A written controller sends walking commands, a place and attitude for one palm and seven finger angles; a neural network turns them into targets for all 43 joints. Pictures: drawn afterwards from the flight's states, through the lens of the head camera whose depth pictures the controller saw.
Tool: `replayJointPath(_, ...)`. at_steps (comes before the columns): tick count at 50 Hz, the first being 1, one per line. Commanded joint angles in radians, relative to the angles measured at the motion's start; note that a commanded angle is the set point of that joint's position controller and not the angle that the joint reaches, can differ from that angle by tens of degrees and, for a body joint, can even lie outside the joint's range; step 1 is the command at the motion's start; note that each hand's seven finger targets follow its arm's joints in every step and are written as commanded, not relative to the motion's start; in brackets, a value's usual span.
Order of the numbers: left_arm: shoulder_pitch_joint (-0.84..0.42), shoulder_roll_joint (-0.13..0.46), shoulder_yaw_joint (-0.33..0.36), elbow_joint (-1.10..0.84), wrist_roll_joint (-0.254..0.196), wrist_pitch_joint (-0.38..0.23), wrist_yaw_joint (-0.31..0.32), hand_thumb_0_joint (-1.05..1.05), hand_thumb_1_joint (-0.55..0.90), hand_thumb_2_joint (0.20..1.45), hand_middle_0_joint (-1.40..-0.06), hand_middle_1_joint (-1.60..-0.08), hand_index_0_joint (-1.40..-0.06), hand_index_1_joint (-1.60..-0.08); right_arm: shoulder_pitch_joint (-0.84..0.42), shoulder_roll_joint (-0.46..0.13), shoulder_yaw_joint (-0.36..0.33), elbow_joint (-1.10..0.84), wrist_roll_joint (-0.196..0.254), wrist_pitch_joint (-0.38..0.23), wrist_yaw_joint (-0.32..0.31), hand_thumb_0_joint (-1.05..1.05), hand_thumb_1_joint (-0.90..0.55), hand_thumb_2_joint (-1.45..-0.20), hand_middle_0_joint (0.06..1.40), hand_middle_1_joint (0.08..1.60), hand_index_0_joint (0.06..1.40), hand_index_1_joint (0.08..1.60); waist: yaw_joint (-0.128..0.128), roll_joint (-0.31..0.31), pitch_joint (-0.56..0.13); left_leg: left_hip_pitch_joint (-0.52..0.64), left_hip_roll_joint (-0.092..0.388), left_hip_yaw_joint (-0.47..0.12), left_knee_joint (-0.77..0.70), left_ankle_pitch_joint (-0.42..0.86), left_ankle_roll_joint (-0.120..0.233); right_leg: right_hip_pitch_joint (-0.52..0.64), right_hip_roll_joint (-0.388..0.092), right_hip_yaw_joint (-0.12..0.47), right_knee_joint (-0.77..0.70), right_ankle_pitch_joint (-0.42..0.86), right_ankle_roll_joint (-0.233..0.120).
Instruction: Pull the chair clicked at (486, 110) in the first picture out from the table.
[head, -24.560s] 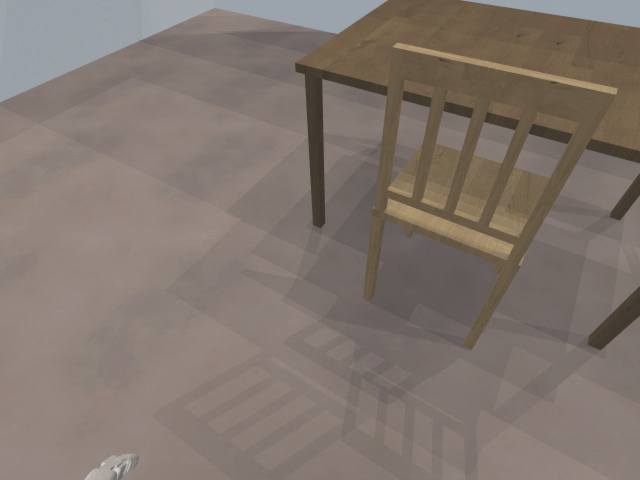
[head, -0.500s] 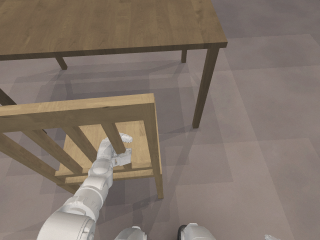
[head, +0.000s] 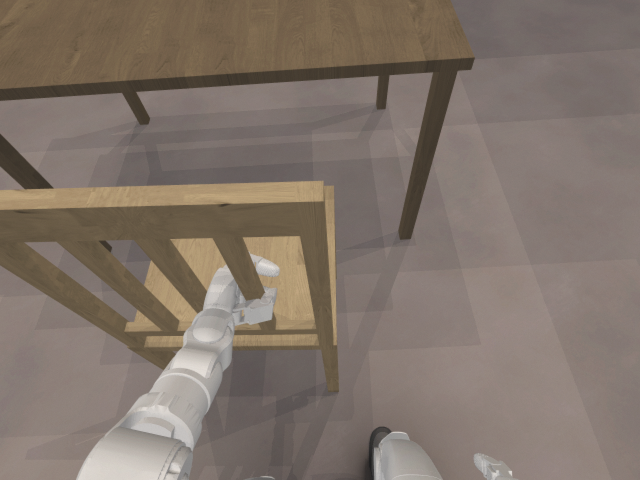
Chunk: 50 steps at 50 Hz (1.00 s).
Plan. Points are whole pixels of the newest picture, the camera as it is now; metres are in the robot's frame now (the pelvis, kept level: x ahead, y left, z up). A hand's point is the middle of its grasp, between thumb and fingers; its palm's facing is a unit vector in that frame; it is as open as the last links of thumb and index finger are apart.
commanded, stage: step backward, pulling the chair out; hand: left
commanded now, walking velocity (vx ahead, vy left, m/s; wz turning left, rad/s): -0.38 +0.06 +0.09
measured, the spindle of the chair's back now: (191, 288) +0.37 +0.20 -0.05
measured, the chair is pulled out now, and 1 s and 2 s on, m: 0.29 0.30 0.30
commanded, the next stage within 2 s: none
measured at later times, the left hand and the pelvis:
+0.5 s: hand (262, 313) +0.34 +0.10 -0.06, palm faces -0.06 -0.98 -0.16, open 5.7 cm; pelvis -0.01 +0.00 +0.00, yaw +0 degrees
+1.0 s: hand (261, 313) +0.34 +0.10 -0.06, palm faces -0.07 -0.98 -0.18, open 5.7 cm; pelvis -0.01 +0.00 +0.00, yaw +1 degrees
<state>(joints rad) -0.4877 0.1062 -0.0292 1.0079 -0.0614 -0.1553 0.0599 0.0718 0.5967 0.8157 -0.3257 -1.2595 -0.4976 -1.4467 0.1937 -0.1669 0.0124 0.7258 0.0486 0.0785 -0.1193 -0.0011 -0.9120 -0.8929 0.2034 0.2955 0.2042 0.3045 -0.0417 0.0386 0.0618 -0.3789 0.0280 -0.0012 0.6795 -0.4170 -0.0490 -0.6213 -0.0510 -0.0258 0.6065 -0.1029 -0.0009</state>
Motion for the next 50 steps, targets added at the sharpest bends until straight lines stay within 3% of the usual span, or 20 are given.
replayJointPath(1, -0.371, 0.176, 0.042, -0.130, 0.026, -0.085, 0.034, 0.000, 0.900, 0.900, -0.500, -1.450, -0.500, -1.450, 0.076, -0.169, -0.058, -0.036, 0.009, -0.041, -0.020, 0.000, -0.900, -0.900, 0.200, 0.300, 0.200, 0.300, -0.017, -0.239, -0.420, -0.012, -0.032, 0.024, 0.000, -0.008, 0.019, 0.325, -0.161, 0.150, -0.224, -0.090, -0.033)
replayJointPath(2, -0.367, 0.198, 0.058, -0.110, 0.026, -0.083, 0.039, 0.000, 0.900, 0.900, -0.500, -1.450, -0.500, -1.450, 0.079, -0.179, -0.062, -0.028, 0.010, -0.047, -0.021, 0.000, -0.900, -0.900, 0.200, 0.300, 0.200, 0.300, -0.016, -0.244, -0.424, 0.001, -0.047, 0.030, 0.041, -0.035, 0.019, 0.329, -0.179, 0.161, -0.252, -0.087, -0.043)
replayJointPath(4, -0.358, 0.187, 0.050, -0.099, 0.028, -0.080, 0.041, 0.000, 0.900, 0.900, -0.500, -1.450, -0.500, -1.450, 0.075, -0.182, -0.060, -0.026, 0.014, -0.054, -0.018, 0.000, -0.900, -0.900, 0.200, 0.300, 0.200, 0.300, -0.004, -0.230, -0.466, -0.006, -0.050, 0.016, 0.085, -0.067, 0.019, 0.388, -0.212, 0.167, -0.262, -0.057, -0.056)
replayJointPath(6, -0.358, 0.166, 0.039, -0.098, 0.025, -0.070, 0.042, 0.000, 0.900, 0.900, -0.500, -1.450, -0.500, -1.450, 0.064, -0.191, -0.055, -0.031, 0.016, -0.055, -0.018, 0.000, -0.900, -0.900, 0.200, 0.300, 0.200, 0.300, -0.007, -0.228, -0.488, -0.004, -0.038, -0.004, 0.028, -0.039, 0.020, 0.420, -0.207, 0.139, -0.229, 0.000, -0.054)
replayJointPath(8, -0.340, 0.150, 0.021, -0.116, 0.016, -0.057, 0.042, 0.000, 0.900, 0.900, -0.500, -1.450, -0.500, -1.450, 0.061, -0.212, -0.057, -0.039, 0.013, -0.047, -0.021, 0.000, -0.900, -0.900, 0.200, 0.300, 0.200, 0.300, -0.014, -0.142, -0.484, 0.014, -0.006, -0.035, -0.130, 0.071, 0.032, 0.408, -0.151, 0.083, -0.164, 0.014, -0.023)
replayJointPath(10, -0.327, 0.114, -0.014, -0.171, 0.011, -0.056, 0.034, 0.000, 0.900, 0.900, -0.500, -1.450, -0.500, -1.450, 0.019, -0.223, -0.059, -0.085, 0.007, -0.034, -0.024, 0.000, -0.900, -0.900, 0.200, 0.300, 0.200, 0.300, 0.000, 0.016, -0.443, -0.041, 0.068, -0.110, -0.229, 0.194, 0.059, 0.383, -0.044, 0.026, -0.078, -0.068, 0.024)
replayJointPath(12, -0.325, 0.112, -0.013, -0.212, 0.011, -0.056, 0.032, 0.000, 0.900, 0.900, -0.500, -1.450, -0.500, -1.450, -0.007, -0.217, -0.057, -0.112, 0.000, -0.027, -0.025, 0.000, -0.900, -0.900, 0.200, 0.300, 0.200, 0.300, 0.007, 0.080, -0.400, -0.100, 0.099, -0.120, -0.262, 0.214, 0.065, 0.414, -0.011, 0.009, -0.010, -0.094, 0.024)
replayJointPath(14, -0.338, 0.108, -0.011, -0.220, 0.009, -0.054, 0.031, 0.000, 0.900, 0.900, -0.500, -1.450, -0.500, -1.450, 0.011, -0.212, -0.061, -0.116, 0.002, -0.017, -0.024, 0.000, -0.900, -0.900, 0.200, 0.300, 0.200, 0.300, 0.006, 0.038, -0.390, -0.100, 0.102, -0.101, -0.227, 0.278, 0.051, 0.419, -0.007, 0.019, 0.006, -0.020, 0.014)
replayJointPath(16, -0.361, 0.126, -0.001, -0.219, 0.012, -0.059, 0.031, 0.000, 0.900, 0.900, -0.500, -1.450, -0.500, -1.450, 0.039, -0.208, -0.068, -0.106, 0.004, -0.016, -0.024, 0.000, -0.900, -0.900, 0.200, 0.300, 0.200, 0.300, -0.007, -0.021, -0.417, -0.057, 0.074, -0.062, -0.167, 0.315, 0.033, 0.410, -0.031, 0.048, -0.038, 0.074, 0.005)
replayJointPath(17, -0.355, 0.149, 0.013, -0.192, 0.015, -0.054, 0.033, 0.000, 0.900, 0.900, -0.500, -1.450, -0.500, -1.450, 0.044, -0.218, -0.072, -0.101, 0.005, -0.016, -0.024, 0.000, -0.900, -0.900, 0.200, 0.300, 0.200, 0.300, -0.010, -0.037, -0.398, -0.063, 0.064, -0.058, -0.157, 0.279, 0.032, 0.387, -0.041, 0.060, -0.060, 0.056, 0.000)
replayJointPath(19, -0.368, 0.146, 0.001, -0.185, 0.015, -0.059, 0.032, 0.000, 0.900, 0.900, -0.500, -1.450, -0.500, -1.450, 0.039, -0.211, -0.062, -0.104, 0.007, -0.015, -0.018, 0.000, -0.900, -0.900, 0.200, 0.300, 0.200, 0.300, -0.001, 0.004, -0.339, -0.128, 0.053, -0.059, -0.166, 0.091, 0.039, 0.337, -0.055, 0.070, -0.086, -0.137, -0.009)
replayJointPath(22, -0.355, 0.189, 0.040, -0.126, 0.020, -0.073, 0.044, 0.000, 0.900, 0.900, -0.500, -1.450, -0.500, -1.450, 0.076, -0.210, -0.065, -0.066, 0.011, -0.029, -0.021, 0.000, -0.900, -0.900, 0.200, 0.300, 0.200, 0.300, -0.011, -0.125, -0.346, -0.073, -0.005, -0.018, -0.094, 0.003, 0.034, 0.286, -0.094, 0.111, -0.212, -0.210, -0.017)
replayJointPath(24, -0.353, 0.179, 0.030, -0.108, 0.025, -0.081, 0.043, 0.000, 0.900, 0.900, -0.500, -1.450, -0.500, -1.450, 0.092, -0.198, -0.059, -0.048, 0.014, -0.039, -0.018, 0.000, -0.900, -0.900, 0.200, 0.300, 0.200, 0.300, -0.015, -0.156, -0.387, -0.022, -0.029, 0.006, -0.064, 0.009, 0.032, 0.288, -0.129, 0.124, -0.255, -0.214, -0.021)
replayJointPath(27, -0.344, 0.201, 0.047, -0.079, 0.026, -0.089, 0.047, 0.000, 0.900, 0.900, -0.500, -1.450, -0.500, -1.450, 0.096, -0.211, -0.062, -0.029, 0.014, -0.051, -0.022, 0.000, -0.900, -0.900, 0.200, 0.300, 0.200, 0.300, -0.018, -0.167, -0.420, 0.019, -0.030, 0.006, -0.074, 0.051, 0.034, 0.302, -0.132, 0.109, -0.256, -0.175, -0.016)
replayJointPath(31, -0.367, 0.163, 0.022, -0.105, 0.031, -0.101, 0.043, 0.000, 0.900, 0.900, -0.500, -1.450, -0.500, -1.450, 0.067, -0.203, -0.053, -0.044, 0.012, -0.053, -0.028, 0.000, -0.900, -0.900, 0.200, 0.300, 0.200, 0.300, -0.012, -0.102, -0.449, -0.026, 0.013, -0.040, -0.156, 0.152, 0.044, 0.341, -0.070, 0.060, -0.149, -0.078, 0.012)
replayJointPath(34, -0.377, 0.149, 0.012, -0.119, 0.030, -0.106, 0.041, 0.000, 0.900, 0.900, -0.500, -1.450, -0.500, -1.450, 0.055, -0.202, -0.053, -0.057, 0.010, -0.051, -0.032, 0.000, -0.900, -0.900, 0.200, 0.300, 0.200, 0.300, -0.006, -0.042, -0.436, -0.057, 0.039, -0.056, -0.180, 0.214, 0.042, 0.352, -0.045, 0.044, -0.091, -0.027, 0.014)
replayJointPath(40, -0.398, 0.145, 0.017, -0.120, 0.030, -0.119, 0.035, 0.000, 0.900, 0.900, -0.500, -1.450, -0.500, -1.450, 0.062, -0.190, -0.059, -0.059, 0.010, -0.048, -0.034, 0.000, -0.900, -0.900, 0.200, 0.300, 0.200, 0.300, -0.009, -0.065, -0.424, -0.069, 0.044, -0.044, -0.153, 0.217, 0.034, 0.319, -0.043, 0.054, -0.066, -0.006, 0.006)
replayJointPath(48, -0.363, 0.188, 0.042, -0.079, 0.033, -0.111, 0.043, 0.000, 0.900, 0.900, -0.500, -1.450, -0.500, -1.450, 0.085, -0.196, -0.059, -0.039, 0.017, -0.044, -0.034, 0.000, -0.900, -0.900, 0.200, 0.300, 0.200, 0.300, -0.016, -0.164, -0.424, -0.049, -0.019, -0.004, -0.079, 0.082, 0.032, 0.303, -0.114, 0.110, -0.183, -0.097, -0.013)
replayJointPath(50, -0.362, 0.182, 0.037, -0.085, 0.033, -0.109, 0.043, 0.000, 0.900, 0.900, -0.500, -1.450, -0.500, -1.450, 0.084, -0.193, -0.057, -0.042, 0.017, -0.043, -0.031, 0.000, -0.900, -0.900, 0.200, 0.300, 0.200, 0.300, -0.015, -0.159, -0.445, -0.035, -0.024, -0.001, -0.083, 0.080, 0.032, 0.311, -0.119, 0.105, -0.192, -0.104, -0.010)
